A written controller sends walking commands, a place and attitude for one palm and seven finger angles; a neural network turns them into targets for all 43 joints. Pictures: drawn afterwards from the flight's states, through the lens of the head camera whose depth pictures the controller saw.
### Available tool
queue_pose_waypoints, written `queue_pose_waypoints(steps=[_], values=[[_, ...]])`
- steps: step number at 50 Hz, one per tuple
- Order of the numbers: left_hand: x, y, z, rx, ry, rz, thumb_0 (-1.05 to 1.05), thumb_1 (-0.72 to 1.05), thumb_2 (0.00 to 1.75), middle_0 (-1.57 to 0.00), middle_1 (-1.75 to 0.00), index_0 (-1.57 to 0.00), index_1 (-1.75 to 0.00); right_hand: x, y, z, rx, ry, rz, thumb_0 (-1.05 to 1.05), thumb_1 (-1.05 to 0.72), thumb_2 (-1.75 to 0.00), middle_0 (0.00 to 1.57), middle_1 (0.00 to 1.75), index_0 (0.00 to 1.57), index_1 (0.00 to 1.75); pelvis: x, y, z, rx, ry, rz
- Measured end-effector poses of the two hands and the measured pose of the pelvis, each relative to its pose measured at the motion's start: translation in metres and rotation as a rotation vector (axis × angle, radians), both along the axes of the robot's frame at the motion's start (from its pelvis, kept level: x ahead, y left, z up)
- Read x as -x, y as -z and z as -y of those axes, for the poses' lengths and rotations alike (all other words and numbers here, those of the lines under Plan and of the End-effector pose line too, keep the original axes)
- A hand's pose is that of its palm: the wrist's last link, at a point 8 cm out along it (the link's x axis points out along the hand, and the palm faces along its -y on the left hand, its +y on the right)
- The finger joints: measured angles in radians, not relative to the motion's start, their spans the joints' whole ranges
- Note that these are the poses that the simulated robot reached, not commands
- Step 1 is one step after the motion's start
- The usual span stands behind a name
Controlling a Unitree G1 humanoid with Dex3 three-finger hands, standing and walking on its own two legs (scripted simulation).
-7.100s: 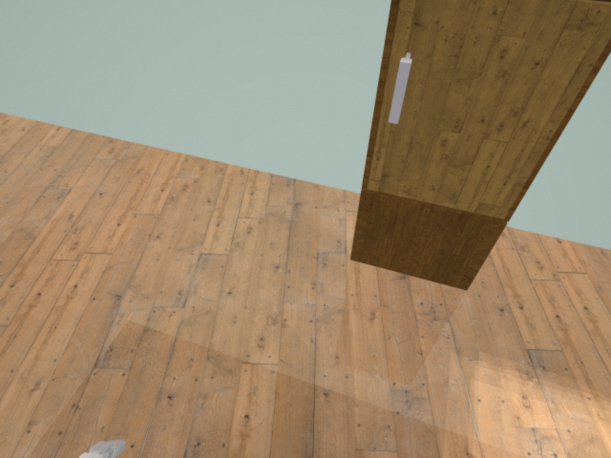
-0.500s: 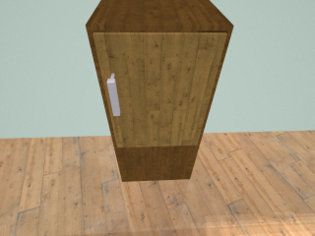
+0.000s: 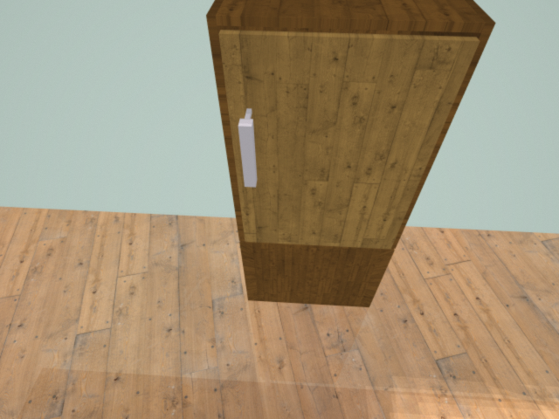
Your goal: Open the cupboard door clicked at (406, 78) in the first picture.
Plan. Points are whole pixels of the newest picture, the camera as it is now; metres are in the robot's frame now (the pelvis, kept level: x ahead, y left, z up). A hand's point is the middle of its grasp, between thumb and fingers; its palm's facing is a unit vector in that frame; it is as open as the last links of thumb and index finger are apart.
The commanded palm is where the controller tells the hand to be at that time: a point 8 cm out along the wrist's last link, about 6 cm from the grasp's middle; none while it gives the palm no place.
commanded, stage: come to a stop and stand still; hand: left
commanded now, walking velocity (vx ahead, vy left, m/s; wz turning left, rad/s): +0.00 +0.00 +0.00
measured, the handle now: (249, 148) +0.61 +0.13 +0.03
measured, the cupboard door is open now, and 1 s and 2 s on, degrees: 0 0 0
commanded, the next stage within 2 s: look again from close up in 0.32 s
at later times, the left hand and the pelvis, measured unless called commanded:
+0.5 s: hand out of the picture +0.04 +0.19 -0.17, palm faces -0.03 -0.96 -0.27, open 7.4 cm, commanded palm none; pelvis -0.02 +0.00 +0.00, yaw -2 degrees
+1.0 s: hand out of the picture -0.02 +0.16 -0.17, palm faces -0.02 -0.98 -0.21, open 7.4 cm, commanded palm none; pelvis -0.03 -0.02 +0.00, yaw -2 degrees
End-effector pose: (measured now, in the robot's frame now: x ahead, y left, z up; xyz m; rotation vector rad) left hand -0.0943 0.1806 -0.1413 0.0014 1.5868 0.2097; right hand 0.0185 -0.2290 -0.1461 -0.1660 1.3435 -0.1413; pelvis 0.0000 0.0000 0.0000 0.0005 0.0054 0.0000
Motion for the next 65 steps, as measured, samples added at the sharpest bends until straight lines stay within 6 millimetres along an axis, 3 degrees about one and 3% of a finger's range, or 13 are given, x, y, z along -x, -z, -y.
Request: queue_pose_waypoints(steps=[5, 10, 16, 21, 32, 45, 53, 65], values=[[-0.030, 0.010, -0.020, 0.000, 0.042, 0.016, 0.01, 0.91, 0.90, -0.20, -0.30, -0.20, -0.30, -0.029, -0.008, -0.009, 0.032, 0.004, 0.061, 0.01, -0.95, -0.90, 0.20, 0.30, 0.20, 0.30, -0.011, 0.001, -0.007, -0.019, 0.025, 0.009], [-0.073, 0.009, -0.036, -0.026, 0.101, 0.091, 0.01, 0.91, 0.90, -0.20, -0.30, -0.20, -0.30, -0.038, -0.011, -0.012, 0.035, 0.030, 0.078, 0.00, -0.95, -0.90, 0.20, 0.30, 0.20, 0.30, -0.013, -0.002, -0.010, -0.010, 0.033, 0.013], [-0.115, 0.004, -0.051, -0.078, 0.160, 0.184, 0.01, 0.91, 0.90, -0.20, -0.30, -0.20, -0.30, -0.022, -0.008, -0.007, 0.031, 0.067, 0.059, 0.00, -0.94, -0.90, 0.20, 0.30, 0.21, 0.30, -0.003, -0.002, -0.006, -0.010, 0.039, 0.019], [-0.132, -0.005, -0.057, -0.121, 0.185, 0.256, 0.01, 0.91, 0.90, -0.20, -0.30, -0.20, -0.30, 0.008, -0.003, 0.002, 0.016, 0.083, 0.009, 0.00, -0.93, -0.90, 0.20, 0.30, 0.21, 0.30, 0.008, -0.002, 0.001, -0.004, 0.034, 0.029], [-0.124, -0.014, -0.051, -0.163, 0.240, 0.344, 0.01, 0.91, 0.90, -0.20, -0.30, -0.20, -0.30, 0.057, 0.015, 0.007, -0.042, 0.069, 0.012, 0.00, -0.91, -0.90, 0.20, 0.30, 0.20, 0.30, 0.034, 0.007, 0.007, 0.001, 0.027, 0.040], [-0.085, -0.003, -0.033, -0.109, 0.205, 0.250, 0.01, 0.91, 0.90, -0.20, -0.30, -0.20, -0.30, 0.082, 0.010, 0.000, -0.066, 0.060, -0.056, 0.00, -0.91, -0.90, 0.20, 0.30, 0.20, 0.30, 0.038, 0.005, 0.016, -0.012, 0.031, 0.021], [-0.071, 0.002, -0.024, -0.076, 0.178, 0.186, 0.01, 0.91, 0.90, -0.20, -0.30, -0.20, -0.30, 0.068, 0.004, 0.006, -0.039, 0.054, -0.064, 0.00, -0.91, -0.90, 0.20, 0.30, 0.20, 0.30, 0.028, 0.003, 0.018, -0.011, 0.033, 0.009], [-0.080, 0.018, -0.029, -0.050, 0.120, 0.149, 0.01, 0.91, 0.90, -0.20, -0.30, -0.20, -0.30, 0.009, 0.005, 0.009, -0.005, 0.016, -0.012, 0.00, -0.91, -0.90, 0.20, 0.30, 0.20, 0.30, -0.011, 0.012, 0.015, -0.005, 0.007, 0.000]])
